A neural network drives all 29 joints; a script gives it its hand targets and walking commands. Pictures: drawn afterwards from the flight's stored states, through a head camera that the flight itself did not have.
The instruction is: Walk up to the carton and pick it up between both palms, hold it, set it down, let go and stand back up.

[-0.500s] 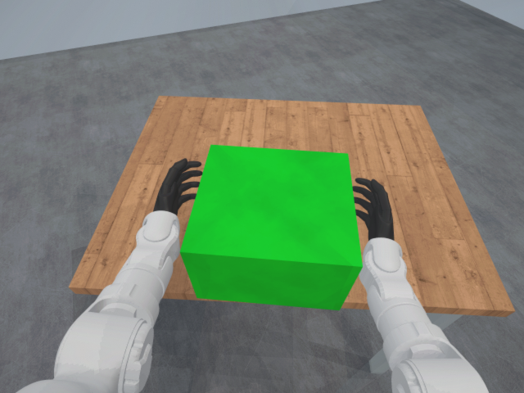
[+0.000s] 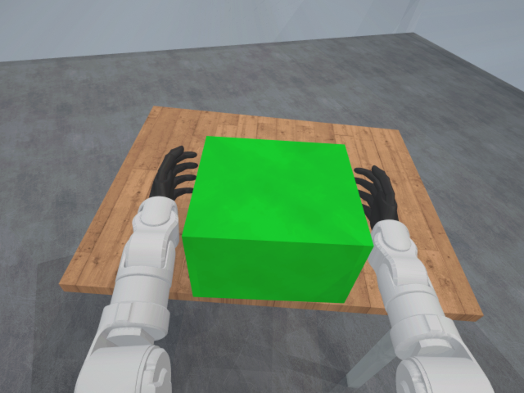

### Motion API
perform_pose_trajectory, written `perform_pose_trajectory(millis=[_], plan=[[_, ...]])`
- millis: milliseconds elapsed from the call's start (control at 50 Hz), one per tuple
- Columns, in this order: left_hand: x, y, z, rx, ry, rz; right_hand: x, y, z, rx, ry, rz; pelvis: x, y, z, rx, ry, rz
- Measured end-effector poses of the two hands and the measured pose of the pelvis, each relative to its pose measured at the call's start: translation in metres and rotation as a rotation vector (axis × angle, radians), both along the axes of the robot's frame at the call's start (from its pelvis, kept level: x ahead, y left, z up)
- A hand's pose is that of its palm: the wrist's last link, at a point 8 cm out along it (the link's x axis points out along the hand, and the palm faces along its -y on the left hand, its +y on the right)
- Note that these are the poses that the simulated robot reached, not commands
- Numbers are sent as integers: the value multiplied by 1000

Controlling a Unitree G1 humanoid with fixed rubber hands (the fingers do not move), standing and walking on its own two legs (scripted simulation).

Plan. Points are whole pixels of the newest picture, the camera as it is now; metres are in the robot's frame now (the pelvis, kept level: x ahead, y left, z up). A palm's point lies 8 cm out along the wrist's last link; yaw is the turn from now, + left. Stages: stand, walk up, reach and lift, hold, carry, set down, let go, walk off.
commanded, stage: reach and lift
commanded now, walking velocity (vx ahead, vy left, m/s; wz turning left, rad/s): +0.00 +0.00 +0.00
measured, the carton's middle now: (272, 216) +0.39 -0.03 +0.06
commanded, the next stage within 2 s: hold in 1.22 s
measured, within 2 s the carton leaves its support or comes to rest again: neither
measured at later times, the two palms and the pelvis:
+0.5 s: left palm (147, 181) +0.36 +0.15 +0.16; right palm (383, 202) +0.34 -0.19 +0.14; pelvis -0.01 +0.00 +0.00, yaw +1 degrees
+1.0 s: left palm (150, 179) +0.36 +0.15 +0.16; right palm (386, 197) +0.35 -0.19 +0.15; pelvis +0.00 -0.01 +0.00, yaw +0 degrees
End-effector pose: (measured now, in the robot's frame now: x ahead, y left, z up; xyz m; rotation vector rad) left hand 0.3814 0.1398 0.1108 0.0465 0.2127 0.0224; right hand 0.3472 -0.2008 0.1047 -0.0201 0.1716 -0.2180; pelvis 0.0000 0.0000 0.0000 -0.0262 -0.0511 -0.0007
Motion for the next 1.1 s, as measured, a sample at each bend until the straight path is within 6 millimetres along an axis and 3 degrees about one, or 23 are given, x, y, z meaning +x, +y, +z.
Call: perform_pose_trajectory(millis=[220, 460, 720, 860, 1100], plan=[[-14, -4, 31, 25, -28, 22, -7, -4, 15, 37, -31, 11, -7, -5, 0, 9, -3, 8], [-20, 13, 49, -6, -45, 32, -7, 13, 37, 29, -49, 31, -14, -3, 0, 14, -15, 8], [-15, 7, 39, 16, 3, 32, -3, 7, 28, 41, -7, 24, -9, -1, -1, 7, -37, 6], [-18, 3, 49, 12, -46, 42, -2, 2, 38, 52, -60, 29, -3, -2, -1, 3, -38, 1], [-23, 18, 54, -9, -33, 68, 1, 16, 45, 39, -41, 49, -5, -7, 0, 8, -60, 19]])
